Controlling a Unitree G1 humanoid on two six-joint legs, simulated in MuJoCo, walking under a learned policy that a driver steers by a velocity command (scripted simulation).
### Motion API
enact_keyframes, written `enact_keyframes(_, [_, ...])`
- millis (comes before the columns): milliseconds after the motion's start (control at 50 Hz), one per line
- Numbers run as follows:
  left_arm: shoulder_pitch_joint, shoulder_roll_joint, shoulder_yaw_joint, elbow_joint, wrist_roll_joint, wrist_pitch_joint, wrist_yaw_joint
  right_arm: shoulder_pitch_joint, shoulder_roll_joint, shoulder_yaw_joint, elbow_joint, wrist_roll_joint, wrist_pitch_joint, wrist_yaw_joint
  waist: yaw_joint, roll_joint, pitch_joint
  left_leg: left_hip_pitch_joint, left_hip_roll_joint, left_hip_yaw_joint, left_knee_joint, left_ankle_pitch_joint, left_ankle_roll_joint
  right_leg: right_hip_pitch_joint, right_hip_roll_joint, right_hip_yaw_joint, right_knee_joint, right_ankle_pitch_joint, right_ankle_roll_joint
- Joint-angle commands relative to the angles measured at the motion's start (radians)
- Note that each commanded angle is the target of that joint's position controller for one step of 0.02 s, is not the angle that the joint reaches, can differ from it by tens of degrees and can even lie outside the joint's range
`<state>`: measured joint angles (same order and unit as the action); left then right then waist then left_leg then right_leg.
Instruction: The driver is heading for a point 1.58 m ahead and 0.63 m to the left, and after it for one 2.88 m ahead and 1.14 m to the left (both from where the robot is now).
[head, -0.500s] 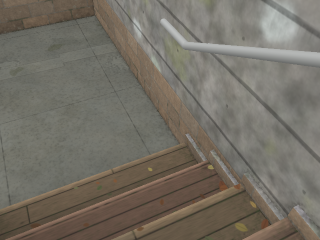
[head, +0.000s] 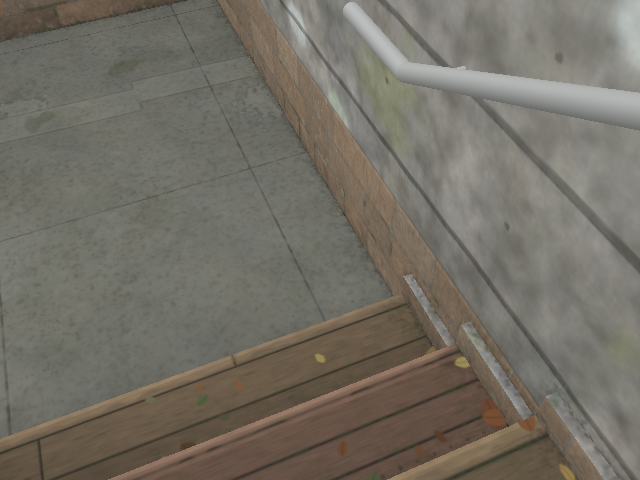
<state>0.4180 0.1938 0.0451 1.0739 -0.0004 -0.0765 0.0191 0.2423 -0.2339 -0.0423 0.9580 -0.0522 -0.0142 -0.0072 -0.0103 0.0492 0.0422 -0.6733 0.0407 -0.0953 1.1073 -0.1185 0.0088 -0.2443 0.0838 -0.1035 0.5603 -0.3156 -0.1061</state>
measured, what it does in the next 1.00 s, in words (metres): goes down, turning left: left foot 0.17 m lower, then right foot 0.17 m lower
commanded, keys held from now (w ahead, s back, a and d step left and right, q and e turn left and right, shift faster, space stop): w+q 0.74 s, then q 0.26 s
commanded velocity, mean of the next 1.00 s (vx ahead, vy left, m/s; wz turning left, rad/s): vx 0.45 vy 0.00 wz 0.51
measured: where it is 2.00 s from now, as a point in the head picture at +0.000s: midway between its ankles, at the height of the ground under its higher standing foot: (315, 476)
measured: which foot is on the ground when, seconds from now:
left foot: up 0.00-0.32, down 0.34-0.92, up 0.94-1.00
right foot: down 0.00-0.36, up 0.38-0.92, down 0.94-1.00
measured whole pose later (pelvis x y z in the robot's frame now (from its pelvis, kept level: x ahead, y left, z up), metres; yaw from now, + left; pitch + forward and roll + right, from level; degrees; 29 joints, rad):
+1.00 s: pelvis +0.54 +0.04 -0.32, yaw +31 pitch -1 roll +3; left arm 0.15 0.20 0.04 0.85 0.01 -0.07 -0.01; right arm 0.44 -0.27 -0.06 0.88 0.02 0.00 -0.07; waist -0.09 0.02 -0.01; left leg -0.42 -0.15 -0.20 1.69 -0.88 0.05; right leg -0.29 -0.02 0.06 0.40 -0.10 -0.01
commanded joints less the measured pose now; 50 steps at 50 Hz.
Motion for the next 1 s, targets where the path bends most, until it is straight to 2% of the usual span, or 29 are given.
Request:
enact_keyframes(20, [0.032, 0.081, 0.015, -0.032, -0.007, -0.029, 0.005, 0.072, -0.052, -0.024, -0.01, 0.001, 0.006, 0.017, -0.034, -0.099, -0.017, -0.031, 0.01, -0.09, -0.094, 0.331, 0.034, 0.009, -0.293, 0.271, -0.13, 0.277, -0.087])
enact_keyframes(120, [0.068, 0.071, -0.007, -0.037, 0.016, -0.024, 0.025, -0.121, -0.053, -0.03, -0.086, -0.013, 0.004, 0.047, 0.027, -0.074, 0.064, -0.036, -0.026, -0.083, -0.296, 0.589, 0.056, -0.031, -0.295, 0.229, 0.01, -0.066, -0.07])
enact_keyframes(200, [0.171, 0.094, -0.019, -0.026, 0.047, -0.031, 0.046, -0.339, -0.016, -0.007, -0.176, 0.003, -0.023, 0.047, 0.145, -0.052, 0.151, -0.068, -0.038, -0.023, -0.495, 0.58, 0.044, 0.01, -0.3, 0.209, 0.147, -0.062, -0.06])
enact_keyframes(260, [0.168, 0.096, -0.021, -0.014, 0.048, -0.011, 0.057, -0.373, 0.018, 0.01, -0.195, 0.03, -0.028, 0.054, 0.175, -0.074, 0.162, 0.115, -0.018, 0.09, -0.6, 0.525, 0.05, -0.035, -0.298, 0.146, 0.203, 0.07, -0.041])
enact_keyframes(280, [0.163, 0.103, -0.02, -0.012, 0.049, 0.0, 0.054, -0.31, 0.012, 0.012, -0.181, 0.045, -0.031, 0.053, 0.146, -0.138, 0.178, 0.199, -0.002, 0.109, -0.628, 0.446, 0.078, -0.085, -0.321, 0.154, 0.3, 0.217, -0.049])
enact_keyframes(300, [0.171, 0.098, -0.022, -0.004, 0.051, 0.013, 0.052, -0.22, -0.012, 0.006, -0.136, 0.045, -0.031, 0.047, 0.119, -0.105, 0.152, 0.257, -0.009, 0.139, -0.683, 0.398, 0.097, -0.031, -0.311, 0.113, 0.428, 0.354, -0.041])
enact_keyframes(340, [0.134, 0.134, -0.01, -0.003, 0.05, 0.02, 0.052, 0.119, -0.069, -0.019, 0.003, 0.024, -0.023, 0.039, -0.042, -0.043, -0.021, 0.66, -0.021, 0.155, -0.775, 0.443, 0.139, -0.1, -0.267, 0.068, 0.843, 0.371, -0.047])
enact_keyframes(360, [0.154, 0.131, 0.007, -0.021, 0.033, 0.014, 0.035, 0.228, -0.163, -0.055, 0.038, 0.008, -0.006, 0.039, -0.093, 0.146, -0.087, 0.914, 0.04, 0.093, -0.685, 0.703, 0.181, -0.32, -0.11, -0.058, 1.287, -0.175, 0.003])
enact_keyframes(380, [0.205, 0.1, 0.005, -0.069, -0.009, 0.005, 0.028, 0.313, -0.225, -0.065, 0.026, 0.018, 0.006, 0.046, -0.072, 0.223, -0.303, 1.308, 0.249, -0.13, -0.299, 1.134, 0.317, -0.704, -0.091, -0.004, 1.647, -0.602, 0.043])
enact_keyframes(400, [0.108, 0.155, 0.008, -0.137, -0.009, 0.004, 0.029, 0.343, -0.225, -0.068, 0.002, 0.064, 0.015, 0.042, -0.142, 0.098, -0.423, 1.352, 0.311, -0.262, -0.384, 0.961, 0.386, -0.842, -0.13, 0.043, 1.649, -0.547, 0.056])
enact_keyframes(420, [-0.005, 0.134, 0.001, -0.2, -0.003, 0.006, 0.026, 0.297, -0.223, -0.07, -0.013, 0.062, 0.021, 0.022, -0.149, 0.118, -0.369, 1.233, 0.366, -0.388, -0.586, 0.55, 0.444, -0.945, -0.112, 0.055, 1.581, -0.435, 0.075])
enact_keyframes(440, [-0.085, 0.118, -0.001, -0.214, 0.029, 0.017, 0.026, 0.229, -0.177, -0.061, -0.015, 0.051, 0.023, 0.0, -0.11, 0.045, -0.212, 1.011, 0.359, -0.434, -0.7, 0.233, 0.434, -0.961, -0.145, 0.104, 1.477, -0.335, 0.076])
enact_keyframes(460, [-0.091, 0.144, 0.01, -0.214, 0.041, 0.038, 0.025, 0.189, -0.144, -0.042, -0.027, 0.04, 0.017, -0.003, -0.055, -0.036, -0.121, 0.801, 0.324, -0.412, -0.7, 0.13, 0.396, -0.86, -0.181, 0.128, 1.307, -0.267, 0.075])
enact_keyframes(500, [-0.04, 0.088, 0.009, -0.186, 0.042, 0.07, 0.02, 0.108, -0.096, -0.01, -0.037, 0.021, -0.021, 0.01, 0.065, -0.105, 0.002, 0.415, 0.205, -0.312, -0.697, 0.091, 0.315, -0.681, -0.201, 0.171, 0.984, -0.034, 0.085])
enact_keyframes(520, [-0.132, 0.074, 0.001, -0.232, 0.048, 0.072, 0.01, 0.021, -0.109, -0.011, -0.065, 0.041, -0.047, 0.0, 0.086, -0.081, 0.062, 0.168, 0.103, -0.226, -0.818, 0.055, 0.271, -0.479, -0.187, 0.14, 0.66, 0.135, 0.121])
enact_keyframes(560, [-0.069, 0.06, 0.005, -0.187, 0.075, 0.079, -0.007, 0.061, -0.145, -0.022, -0.047, 0.046, -0.045, -0.012, 0.093, 0.041, -0.043, 0.174, 0.069, -0.208, -0.764, 0.221, 0.283, -0.297, -0.164, 0.105, 0.578, 0.261, 0.139])
enact_keyframes(580, [0.016, 0.07, 0.01, -0.149, 0.067, 0.08, -0.017, 0.087, -0.142, -0.027, -0.046, 0.047, -0.036, -0.012, 0.103, 0.079, -0.106, 0.25, 0.085, -0.225, -0.716, 0.276, 0.298, -0.304, -0.175, 0.132, 0.622, 0.344, 0.135])
enact_keyframes(620, [-0.138, 0.117, 0.03, -0.196, 0.039, 0.076, -0.017, 0.173, -0.102, -0.023, -0.037, 0.054, -0.031, -0.013, 0.04, 0.025, -0.055, 0.385, 0.097, -0.331, -0.682, 0.105, 0.319, -0.483, -0.199, 0.189, 0.578, 0.448, 0.134])
enact_keyframes(660, [-0.351, 0.145, 0.045, -0.276, 0.048, 0.074, -0.024, 0.285, -0.1, -0.023, -0.035, 0.038, -0.03, -0.017, -0.048, -0.005, 0.008, 0.566, 0.098, -0.458, -0.626, -0.242, 0.348, -0.751, -0.197, 0.239, 0.445, 0.443, 0.136])
enact_keyframes(700, [-0.421, 0.145, 0.051, -0.3, 0.051, 0.064, -0.035, 0.349, -0.127, -0.037, -0.03, 0.019, -0.031, -0.025, -0.081, 0.017, 0.047, 0.616, 0.108, -0.533, -0.598, -0.296, 0.371, -0.832, -0.189, 0.275, 0.396, 0.397, 0.139])
enact_keyframes(760, [-0.408, 0.1, 0.033, -0.295, 0.067, 0.039, -0.059, 0.22, -0.097, -0.022, -0.081, 0.026, -0.041, -0.039, -0.035, -0.05, 0.031, 0.262, -0.014, -0.411, -0.491, -0.349, 0.293, -0.412, -0.123, 0.214, 0.188, 0.72, 0.138])
enact_keyframes(800, [-0.367, 0.078, 0.022, -0.298, 0.036, 0.032, -0.054, 0.196, -0.096, -0.015, -0.098, 0.037, -0.04, -0.037, -0.036, 0.04, 0.015, 0.17, -0.063, -0.326, -0.404, -0.253, 0.24, -0.212, -0.069, 0.154, 0.1, 0.71, 0.133])
enact_keyframes(820, [-0.394, 0.065, 0.016, -0.314, 0.033, 0.03, -0.051, 0.223, -0.092, -0.015, -0.105, 0.038, -0.036, -0.034, -0.079, 0.042, 0.033, 0.196, -0.08, -0.314, -0.38, -0.214, 0.221, -0.186, -0.057, 0.146, 0.018, 0.67, 0.133])
enact_keyframes(880, [-0.331, 0.098, 0.02, -0.321, -0.024, 0.006, -0.027, 0.28, -0.08, -0.014, -0.098, 0.012, -0.012, -0.084, -0.089, 0.069, 0.089, 0.315, -0.121, -0.335, -0.216, -0.238, 0.173, -0.082, -0.154, 0.261, -0.335, 0.838, 0.14])
enact_keyframes(920, [-0.056, 0.153, 0.048, -0.214, -0.028, 0.006, -0.014, 0.236, -0.121, -0.03, -0.092, -0.004, 0.013, -0.084, 0.05, 0.016, 0.002, 0.277, -0.163, -0.26, 0.123, -0.2, 0.137, 0.227, -0.22, 0.244, -0.443, 0.935, 0.145])
enact_keyframes(940, [0.069, 0.195, 0.053, -0.162, -0.008, 0.008, -0.013, 0.256, -0.087, -0.031, -0.099, 0.02, 0.006, -0.06, 0.074, -0.089, -0.092, 0.152, -0.221, -0.181, 0.367, -0.496, 0.109, 0.445, -0.252, 0.24, -0.332, 1.012, 0.166])
enact_keyframes(960, [0.11, 0.248, 0.045, -0.18, 0.039, 0.005, -0.018, 0.426, -0.035, -0.035, -0.093, 0.093, 0.007, -0.044, -0.011, -0.257, -0.263, -0.086, -0.266, -0.068, 0.772, -0.92, 0.062, 0.758, -0.369, 0.226, 0.128, 1.535, 0.187])
enact_keyframes(980, [0.066, 0.251, 0.045, -0.202, 0.022, 0.011, -0.034, 0.495, -0.07, -0.032, -0.11, 0.131, 0.011, -0.06, -0.029, -0.389, -0.363, -0.236, -0.193, -0.034, 0.918, -0.865, 0.054, 0.809, -0.488, 0.326, 0.201, 1.498, 0.151])
enact_keyframes(1000, [0.024, 0.236, 0.044, -0.231, 0.004, 0.014, -0.031, 0.426, -0.069, -0.026, -0.128, 0.096, 0.017, -0.067, -0.008, -0.369, -0.336, -0.315, -0.16, 0.006, 0.986, -0.755, 0.049, 0.667, -0.522, 0.398, 0.099, 1.173, 0.089])
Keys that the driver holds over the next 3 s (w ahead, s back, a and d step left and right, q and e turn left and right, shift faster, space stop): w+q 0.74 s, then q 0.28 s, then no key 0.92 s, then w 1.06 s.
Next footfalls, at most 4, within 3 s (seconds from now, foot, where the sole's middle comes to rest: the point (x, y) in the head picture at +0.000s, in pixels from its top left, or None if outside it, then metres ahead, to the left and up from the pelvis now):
0.34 left None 0.33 0.16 -0.93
0.94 right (336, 444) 0.69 0.02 -1.10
1.58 left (272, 476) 0.62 0.18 -1.10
2.70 right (263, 375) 0.99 0.24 -1.27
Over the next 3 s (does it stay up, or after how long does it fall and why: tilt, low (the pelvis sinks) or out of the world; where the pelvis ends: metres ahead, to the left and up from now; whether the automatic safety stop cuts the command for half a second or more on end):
stays up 0.99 0.33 -0.52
